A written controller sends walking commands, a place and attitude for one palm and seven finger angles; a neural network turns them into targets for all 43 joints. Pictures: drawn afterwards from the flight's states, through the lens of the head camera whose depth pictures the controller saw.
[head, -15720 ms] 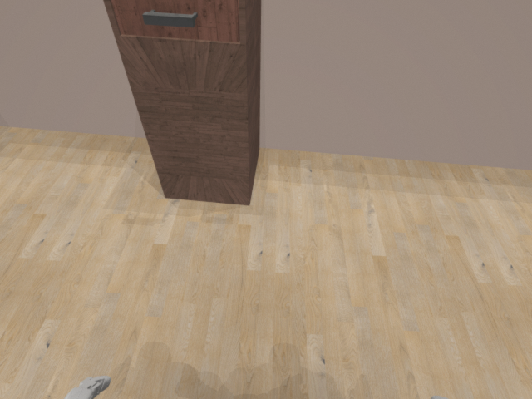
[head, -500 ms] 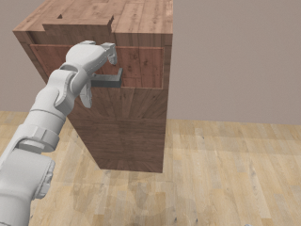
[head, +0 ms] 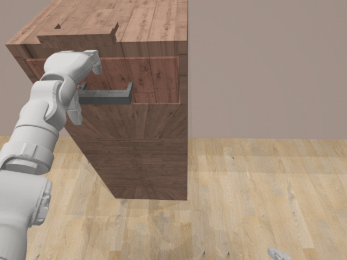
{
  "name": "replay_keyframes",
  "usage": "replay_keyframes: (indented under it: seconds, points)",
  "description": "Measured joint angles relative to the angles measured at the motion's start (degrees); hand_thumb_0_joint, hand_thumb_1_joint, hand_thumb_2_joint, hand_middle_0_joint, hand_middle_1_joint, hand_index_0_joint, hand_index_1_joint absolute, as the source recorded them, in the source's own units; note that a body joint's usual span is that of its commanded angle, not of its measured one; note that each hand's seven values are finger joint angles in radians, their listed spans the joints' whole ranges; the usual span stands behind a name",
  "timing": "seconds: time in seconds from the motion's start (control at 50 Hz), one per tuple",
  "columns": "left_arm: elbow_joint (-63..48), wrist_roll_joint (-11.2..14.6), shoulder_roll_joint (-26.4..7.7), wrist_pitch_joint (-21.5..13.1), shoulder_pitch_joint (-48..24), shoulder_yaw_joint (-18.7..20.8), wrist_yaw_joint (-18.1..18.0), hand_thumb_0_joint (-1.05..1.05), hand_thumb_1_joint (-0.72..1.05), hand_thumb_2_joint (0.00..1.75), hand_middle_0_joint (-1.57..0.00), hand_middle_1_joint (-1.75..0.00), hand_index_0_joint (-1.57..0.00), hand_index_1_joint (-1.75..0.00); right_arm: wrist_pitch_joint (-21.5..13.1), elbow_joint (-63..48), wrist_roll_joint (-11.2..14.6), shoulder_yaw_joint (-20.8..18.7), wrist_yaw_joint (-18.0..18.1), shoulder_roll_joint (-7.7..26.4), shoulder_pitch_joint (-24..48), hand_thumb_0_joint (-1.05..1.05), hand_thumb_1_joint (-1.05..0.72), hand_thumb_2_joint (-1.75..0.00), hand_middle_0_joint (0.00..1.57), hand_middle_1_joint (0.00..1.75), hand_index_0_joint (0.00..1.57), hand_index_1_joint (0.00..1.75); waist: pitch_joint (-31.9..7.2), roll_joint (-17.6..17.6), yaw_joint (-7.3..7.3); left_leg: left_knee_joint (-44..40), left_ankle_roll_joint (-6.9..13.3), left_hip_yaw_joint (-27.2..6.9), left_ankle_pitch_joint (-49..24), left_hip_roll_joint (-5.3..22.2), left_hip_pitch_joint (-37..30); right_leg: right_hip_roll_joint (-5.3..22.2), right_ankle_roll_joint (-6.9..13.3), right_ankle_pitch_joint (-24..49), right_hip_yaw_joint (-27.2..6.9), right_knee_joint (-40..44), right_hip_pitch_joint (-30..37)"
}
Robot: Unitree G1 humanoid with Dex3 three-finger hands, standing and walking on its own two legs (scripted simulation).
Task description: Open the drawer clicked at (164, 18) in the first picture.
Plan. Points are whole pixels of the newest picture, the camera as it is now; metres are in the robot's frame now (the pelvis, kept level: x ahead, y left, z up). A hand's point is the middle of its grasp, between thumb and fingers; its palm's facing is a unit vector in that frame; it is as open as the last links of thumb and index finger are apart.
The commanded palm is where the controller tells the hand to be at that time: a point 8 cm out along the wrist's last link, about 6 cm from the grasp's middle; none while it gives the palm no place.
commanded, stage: move the hooked fingers above the handle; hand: left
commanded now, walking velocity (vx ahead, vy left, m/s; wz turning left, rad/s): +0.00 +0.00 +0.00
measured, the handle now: (105, 91) +0.51 +0.21 +0.11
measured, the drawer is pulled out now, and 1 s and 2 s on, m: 0.00 0.00 0.00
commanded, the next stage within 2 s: lower the fingers behind the handle in 1.86 s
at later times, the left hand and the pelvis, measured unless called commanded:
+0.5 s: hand (96, 79) +0.47 +0.20 +0.18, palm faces +0.03 +0.00 -1.00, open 13.5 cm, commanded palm +0.45 +0.23 +0.24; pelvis +0.00 +0.00 +0.00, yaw -1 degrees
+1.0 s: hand (99, 82) +0.47 +0.19 +0.17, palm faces +0.03 -0.01 -1.00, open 13.8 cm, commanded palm +0.45 +0.22 +0.24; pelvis +0.01 +0.01 +0.00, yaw +0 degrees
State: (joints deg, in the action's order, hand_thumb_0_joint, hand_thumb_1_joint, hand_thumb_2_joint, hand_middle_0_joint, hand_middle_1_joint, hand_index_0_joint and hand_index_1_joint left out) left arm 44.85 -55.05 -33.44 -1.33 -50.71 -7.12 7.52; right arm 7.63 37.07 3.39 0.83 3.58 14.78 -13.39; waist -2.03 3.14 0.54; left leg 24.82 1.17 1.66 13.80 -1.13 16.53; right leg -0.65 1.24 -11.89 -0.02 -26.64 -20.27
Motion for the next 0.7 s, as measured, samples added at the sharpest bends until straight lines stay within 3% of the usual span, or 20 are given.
replay_keyframes:
  seconds: [0.14,0.26,0.4,0.58,0.7]
  points:
    - [-4.8,2.6,2.1,-4.4,-1.0,-5.3,1.0,-0.01,-0.49,0.3,-0.33,-1.2,-0.33,-1.21,-1.4,1.4,-0.3,-2.3,0.5,2.5,-1.6,0.0,-0.9,-0.9,0.2,0.29,0.2,0.3,0.4,-0.9,-0.34,1.8,0.0,-1.7,0.8,-0.3,1.5,0.4,0.0,-0.8,1.7,-0.6,-0.3]
    - [-4.1,2.3,4.0,-6.2,-0.3,-2.7,-3.0,0.0,-0.48,0.3,-0.44,-1.25,-0.32,-1.21,-1.2,2.2,-0.9,-2.2,-0.3,2.6,-1.4,0.0,-0.9,-0.9,0.2,0.29,0.19,0.3,-1.2,-0.5,0.16,2.0,0.1,-0.8,1.4,-0.3,1.9,0.3,-0.1,-1.1,0.8,-1.0,-1.2]
    - [-1.2,0.8,4.8,-4.1,-0.4,-0.9,-5.0,0.0,-0.49,0.3,-0.5,-1.24,-0.34,-1.22,0.1,2.3,-0.6,-0.4,-1.1,0.4,0.6,0.0,-0.9,-0.9,0.2,0.29,0.2,0.3,-1.2,0.4,0.54,1.1,0.1,0.3,0.9,0.0,1.2,0.0,-0.2,-0.5,-0.3,-0.8,-1.2]
    - [3.6,-0.9,1.3,-0.7,-1.3,2.4,-3.3,0.0,-0.49,0.3,-0.38,-1.21,-0.36,-1.23,0.2,0.8,-0.1,0.9,-0.1,-0.8,1.1,0.0,-0.9,-0.9,0.2,0.3,0.2,0.3,-0.4,0.9,1.46,0.0,-0.1,1.0,-0.2,0.3,0.5,-0.4,0.0,0.5,-1.0,-0.2,-1.0]
    - [1.0,-0.2,-1.3,-2.4,-0.7,1.0,-0.3,0.0,-0.49,0.3,-0.34,-1.2,-0.33,-1.22,-0.5,0.6,-0.2,-0.7,0.6,0.7,-1.5,0.0,-0.9,-0.9,0.2,0.3,0.2,0.3,-0.1,0.0,0.58,0.7,-0.2,0.0,-0.1,0.3,0.9,-0.3,0.2,0.3,0.1,-0.3,-0.8]
